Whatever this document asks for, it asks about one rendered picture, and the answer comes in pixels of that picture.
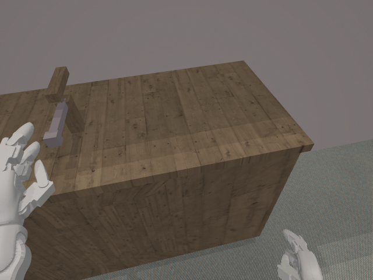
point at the tap lever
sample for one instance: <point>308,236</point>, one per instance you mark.
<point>54,137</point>

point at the robot left forearm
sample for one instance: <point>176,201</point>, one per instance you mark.
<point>15,255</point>

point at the robot left hand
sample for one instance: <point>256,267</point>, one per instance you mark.
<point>15,168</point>

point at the robot right hand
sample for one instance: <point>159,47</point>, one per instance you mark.
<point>305,265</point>

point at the counter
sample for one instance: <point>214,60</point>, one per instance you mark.
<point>152,166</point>

